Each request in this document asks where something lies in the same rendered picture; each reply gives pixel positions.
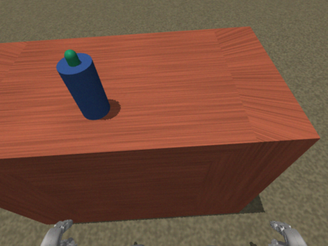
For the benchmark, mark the bottle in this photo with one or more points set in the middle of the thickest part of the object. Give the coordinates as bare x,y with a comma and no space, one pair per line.
79,74

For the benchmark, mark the right robot hand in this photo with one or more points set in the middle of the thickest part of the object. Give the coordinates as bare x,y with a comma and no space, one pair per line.
291,236

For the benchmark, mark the left robot hand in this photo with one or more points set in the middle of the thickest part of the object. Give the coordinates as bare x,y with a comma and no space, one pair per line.
54,235

